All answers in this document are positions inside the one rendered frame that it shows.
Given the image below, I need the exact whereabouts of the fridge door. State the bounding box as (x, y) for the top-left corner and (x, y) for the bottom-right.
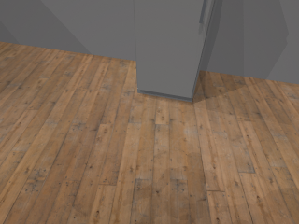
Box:
(134, 0), (215, 98)

